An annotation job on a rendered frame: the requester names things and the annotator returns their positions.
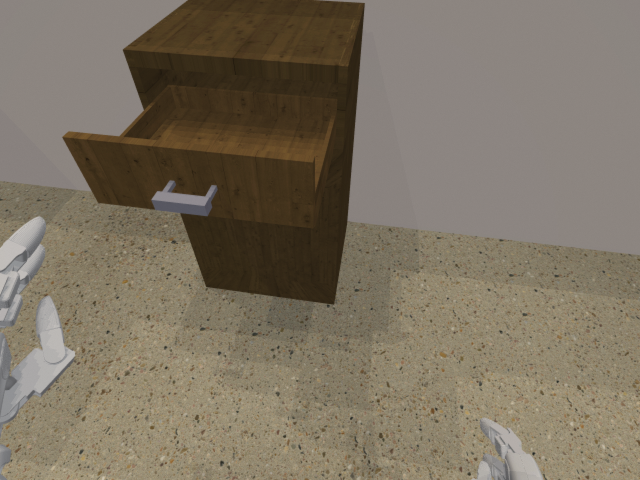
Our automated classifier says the handle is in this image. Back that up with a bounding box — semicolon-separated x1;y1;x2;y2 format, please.
151;180;218;216

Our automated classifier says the left robot hand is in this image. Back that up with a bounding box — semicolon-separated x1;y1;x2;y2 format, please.
0;216;75;437

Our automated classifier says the cabinet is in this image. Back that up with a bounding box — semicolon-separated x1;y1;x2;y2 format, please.
123;0;365;305

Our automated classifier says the right robot hand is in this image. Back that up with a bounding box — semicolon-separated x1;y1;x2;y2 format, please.
471;418;544;480

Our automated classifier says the drawer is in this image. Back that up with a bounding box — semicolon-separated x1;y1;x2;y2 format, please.
62;85;337;229

